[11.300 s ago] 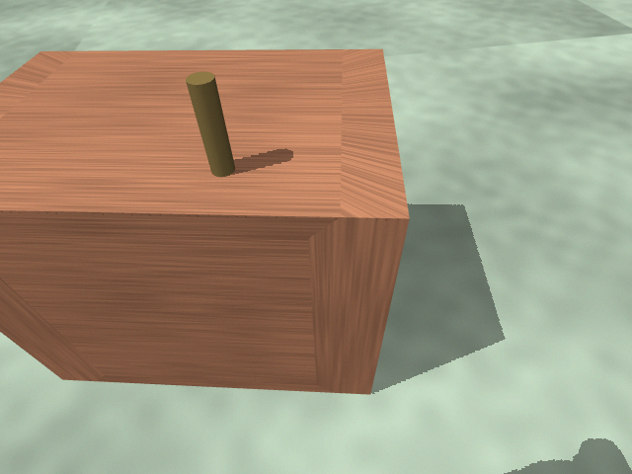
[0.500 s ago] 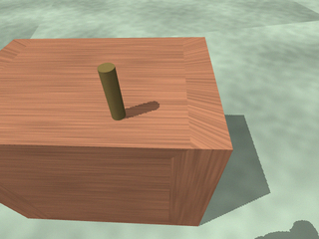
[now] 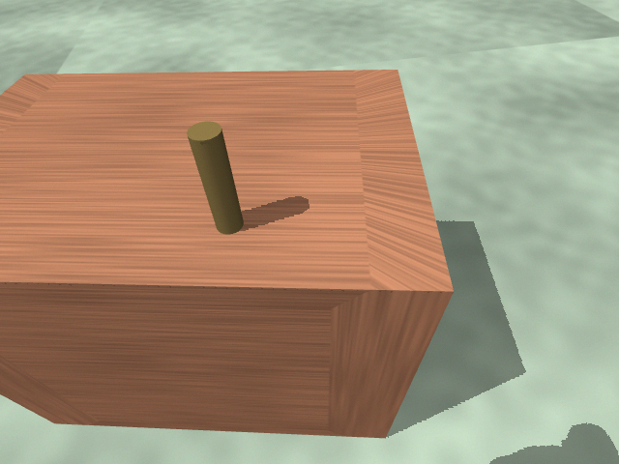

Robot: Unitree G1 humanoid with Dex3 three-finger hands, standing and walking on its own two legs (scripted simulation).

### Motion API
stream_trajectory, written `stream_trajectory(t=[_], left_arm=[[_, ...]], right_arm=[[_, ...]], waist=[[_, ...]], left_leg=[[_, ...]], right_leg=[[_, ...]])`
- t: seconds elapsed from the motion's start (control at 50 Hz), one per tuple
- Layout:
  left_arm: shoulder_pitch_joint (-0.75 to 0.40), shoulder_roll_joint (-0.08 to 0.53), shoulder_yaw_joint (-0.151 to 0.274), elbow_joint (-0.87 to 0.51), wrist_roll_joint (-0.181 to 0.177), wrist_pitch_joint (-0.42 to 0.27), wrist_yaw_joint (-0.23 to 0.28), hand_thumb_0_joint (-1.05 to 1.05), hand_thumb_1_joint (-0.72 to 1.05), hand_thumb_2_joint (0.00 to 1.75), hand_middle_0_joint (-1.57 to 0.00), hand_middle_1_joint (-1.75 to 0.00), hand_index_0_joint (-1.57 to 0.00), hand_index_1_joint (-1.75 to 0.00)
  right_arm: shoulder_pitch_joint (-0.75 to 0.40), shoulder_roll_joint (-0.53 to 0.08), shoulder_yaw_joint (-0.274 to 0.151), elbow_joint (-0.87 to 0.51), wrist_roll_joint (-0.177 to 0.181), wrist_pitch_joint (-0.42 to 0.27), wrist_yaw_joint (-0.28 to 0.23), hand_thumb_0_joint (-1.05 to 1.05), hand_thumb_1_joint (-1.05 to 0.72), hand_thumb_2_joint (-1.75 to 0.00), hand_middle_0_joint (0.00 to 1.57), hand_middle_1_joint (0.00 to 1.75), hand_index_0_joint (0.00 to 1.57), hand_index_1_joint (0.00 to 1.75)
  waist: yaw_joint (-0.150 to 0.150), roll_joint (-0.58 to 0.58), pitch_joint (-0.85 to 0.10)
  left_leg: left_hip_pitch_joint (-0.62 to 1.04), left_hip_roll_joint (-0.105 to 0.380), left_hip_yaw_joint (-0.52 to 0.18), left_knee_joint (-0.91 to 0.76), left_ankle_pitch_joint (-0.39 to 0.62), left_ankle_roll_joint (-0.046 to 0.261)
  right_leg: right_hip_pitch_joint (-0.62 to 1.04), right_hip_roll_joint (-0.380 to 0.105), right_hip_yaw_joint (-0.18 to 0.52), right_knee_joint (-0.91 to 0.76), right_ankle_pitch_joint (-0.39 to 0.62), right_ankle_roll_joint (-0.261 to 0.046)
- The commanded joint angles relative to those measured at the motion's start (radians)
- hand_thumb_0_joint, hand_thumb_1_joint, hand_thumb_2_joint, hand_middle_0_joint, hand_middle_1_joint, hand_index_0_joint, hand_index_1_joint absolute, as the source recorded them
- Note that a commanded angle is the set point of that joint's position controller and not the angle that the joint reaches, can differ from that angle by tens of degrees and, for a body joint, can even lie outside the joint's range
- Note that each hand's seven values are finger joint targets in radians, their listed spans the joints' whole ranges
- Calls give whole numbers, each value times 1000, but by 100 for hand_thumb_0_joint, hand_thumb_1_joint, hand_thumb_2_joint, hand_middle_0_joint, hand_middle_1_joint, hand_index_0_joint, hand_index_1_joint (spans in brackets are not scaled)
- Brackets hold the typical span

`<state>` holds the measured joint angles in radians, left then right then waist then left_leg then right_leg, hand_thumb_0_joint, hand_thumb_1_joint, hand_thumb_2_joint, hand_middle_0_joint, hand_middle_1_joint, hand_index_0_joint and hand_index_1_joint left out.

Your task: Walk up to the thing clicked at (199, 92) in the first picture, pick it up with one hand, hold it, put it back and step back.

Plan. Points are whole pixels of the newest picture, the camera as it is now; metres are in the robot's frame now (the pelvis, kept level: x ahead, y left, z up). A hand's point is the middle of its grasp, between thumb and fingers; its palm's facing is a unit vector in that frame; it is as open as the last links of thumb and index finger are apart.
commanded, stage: stand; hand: left
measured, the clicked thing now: (218, 183) +0.49 +0.16 +0.11
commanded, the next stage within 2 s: rise first in 0.06 s
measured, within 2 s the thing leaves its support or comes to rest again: neither
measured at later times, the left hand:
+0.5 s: hand (147, 439) +0.19 +0.25 -0.09, palm faces +0.19 -0.93 -0.32, open 13.1 cm
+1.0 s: hand (93, 391) +0.20 +0.26 +0.05, palm faces +0.28 -0.89 -0.37, open 17.6 cm
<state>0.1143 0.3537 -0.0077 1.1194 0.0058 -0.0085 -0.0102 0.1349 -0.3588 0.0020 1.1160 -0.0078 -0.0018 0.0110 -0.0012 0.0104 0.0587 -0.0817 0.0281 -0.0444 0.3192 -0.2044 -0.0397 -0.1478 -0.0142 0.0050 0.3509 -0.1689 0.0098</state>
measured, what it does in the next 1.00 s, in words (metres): stands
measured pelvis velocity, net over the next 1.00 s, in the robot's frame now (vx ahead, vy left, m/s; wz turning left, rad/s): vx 0.02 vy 0.02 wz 0.00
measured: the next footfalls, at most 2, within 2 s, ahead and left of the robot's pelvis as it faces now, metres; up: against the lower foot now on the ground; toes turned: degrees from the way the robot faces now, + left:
none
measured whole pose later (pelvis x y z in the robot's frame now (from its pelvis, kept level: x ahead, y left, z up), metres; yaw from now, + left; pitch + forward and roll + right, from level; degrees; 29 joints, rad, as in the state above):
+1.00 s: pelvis +0.02 +0.02 -0.01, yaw +0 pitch -3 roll +0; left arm 0.46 0.31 0.22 -0.09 -0.06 -0.12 0.03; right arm 0.31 -0.22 -0.14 0.51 0.03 -0.07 -0.03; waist 0.04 0.05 0.01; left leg -0.09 0.01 -0.04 0.42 -0.29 -0.02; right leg -0.14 -0.03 0.01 0.42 -0.23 0.03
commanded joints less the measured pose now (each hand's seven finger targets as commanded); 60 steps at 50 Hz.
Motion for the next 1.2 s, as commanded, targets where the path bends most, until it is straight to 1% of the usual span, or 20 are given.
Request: stream_trajectory(t=[0.0,0.14,0.16,0.18,0.2,0.22,0.26,0.28,0.34,0.42,0.52,0.6,0.64,0.66,0.72,0.8,0.9,0.94,1.0,1.18], left_arm=[[-29,221,44,-55,2,-22,16,0,90,90,-20,-30,-20,-30],[-34,223,47,-55,1,-23,17,0,82,82,-12,-22,-12,-22],[-385,-1,6,-406,-73,-100,23,0,74,74,-5,-14,-4,-14],[-345,114,42,-466,-108,-140,53,0,66,66,-7,-7,-4,-10],[-232,175,76,-336,-102,-131,68,0,58,58,-8,-7,-5,-10],[-138,226,136,-284,-102,-116,73,0,50,50,-8,-7,-5,-10],[-102,199,158,-377,-95,-113,89,0,34,34,-7,-7,-5,-9],[-183,199,157,-448,-89,-125,96,0,26,28,-7,-8,-6,-9],[51,179,230,-407,-45,-102,88,0,9,19,-7,-7,-7,-7],[94,123,213,-574,-53,-94,85,0,-9,11,-5,-6,-7,-5],[58,94,190,-866,-60,-107,86,0,-36,7,-5,-4,-4,-6],[93,129,237,-1040,-59,-123,103,0,-57,4,-5,-4,-3,-7],[154,124,249,-1135,-57,-129,104,0,-58,3,-5,-4,-2,-7],[168,145,281,-1156,-58,-130,108,0,-57,2,-5,-4,-3,-6],[202,97,254,-1227,-57,-135,99,0,-57,2,-5,-4,-3,-6],[302,89,272,-1322,-58,-148,78,0,-56,2,-4,-3,-2,-5],[284,118,326,-1404,-67,-167,54,0,-56,1,-4,-2,-2,-5],[282,133,343,-1424,-65,-178,53,0,-56,1,-4,-3,-2,-5],[280,151,379,-1471,-66,-201,54,0,-56,1,-4,-3,-2,-5],[292,171,430,-1509,-63,-259,55,0,-55,1,-4,-3,-3,-4]], right_arm=[[-23,-207,-39,-58,0,-21,-17,0,-90,-90,20,30,20,30],[-24,-208,-39,-62,-1,-21,-17,0,-82,-82,12,22,12,22],[-375,-6,-4,-412,101,-144,-30,0,-74,-74,5,14,5,14],[-357,-44,-3,-438,111,-161,-46,0,-66,-66,5,6,5,6],[-268,-153,-66,-329,104,-152,-70,0,-58,-58,5,5,5,5],[-219,-174,-106,-264,100,-137,-74,0,-50,-50,5,5,5,5],[-198,-184,-152,-275,87,-145,-96,0,-35,-34,5,5,5,5],[-210,-163,-152,-293,81,-151,-100,0,-32,-26,5,5,5,5],[27,-115,-205,-261,48,-123,-90,0,-16,-19,5,5,5,5],[31,-12,-126,-391,60,-104,-82,0,7,-13,5,5,5,5],[-35,-18,-115,-654,62,-113,-83,0,32,-6,5,5,5,5],[16,-46,-149,-723,54,-128,-96,0,49,-2,5,5,5,5],[40,-20,-132,-774,51,-134,-93,0,52,-1,5,5,5,5],[18,-52,-160,-793,47,-137,-95,0,53,-1,5,5,5,5],[48,-12,-149,-801,44,-138,-89,0,54,-1,5,5,5,5],[168,10,-169,-761,42,-128,-70,0,55,0,5,5,5,5],[112,28,-174,-759,45,-124,-46,0,56,0,5,5,5,5],[67,-29,-225,-789,40,-129,-52,0,55,0,5,5,5,5],[55,-46,-246,-758,32,-134,-56,0,56,0,5,5,5,5],[71,0,-236,-657,29,-143,-61,0,56,0,5,5,5,5]], waist=[[5,-21,-74],[4,-8,-79],[-37,30,-126],[15,-23,-156],[-22,-9,-83],[12,-5,-51],[19,6,-214],[8,2,-282],[3,-4,-263],[28,2,-221],[18,-5,-168],[17,27,-172],[31,56,-194],[33,41,-200],[24,29,-166],[22,52,-117],[43,44,-73],[38,15,-92],[45,26,-84],[60,13,-71]], left_leg=[[-32,93,-53,-48,138,51],[-36,94,-51,-46,135,54],[-163,-45,74,74,56,37],[-114,-39,70,39,13,40],[-128,-40,74,21,-40,41],[-167,-35,82,41,-46,35],[-116,-30,79,77,83,32],[-98,-29,74,89,118,37],[-116,-37,74,97,185,45],[-110,-43,87,70,211,37],[-110,-35,84,48,147,37],[-80,-30,74,41,151,34],[-63,-29,74,51,200,30],[-56,-25,70,53,220,28],[-46,-23,67,55,248,26],[-46,-19,68,49,294,16],[-72,-20,61,42,254,20],[-60,-21,56,38,237,23],[-58,-29,63,37,187,29],[-62,-46,71,38,126,43]], right_leg=[[46,-104,79,-52,129,-33],[62,-108,82,-46,150,-34],[-66,-6,-26,33,47,-12],[13,-9,-28,1,-9,-10],[-38,-1,-28,-3,-51,-16],[-45,6,-37,17,-62,-17],[-2,4,-34,48,76,-15],[14,5,-33,64,121,-12],[9,9,-36,64,194,-12],[12,11,-46,42,190,-9],[-9,11,-54,26,114,-12],[16,17,-58,28,113,-16],[47,17,-58,39,154,-21],[60,21,-60,42,167,-22],[71,20,-61,42,191,-22],[50,25,-74,52,225,-26],[45,18,-75,42,185,-24],[57,21,-75,39,171,-21],[57,18,-69,30,131,-20],[45,7,-67,14,86,-12]])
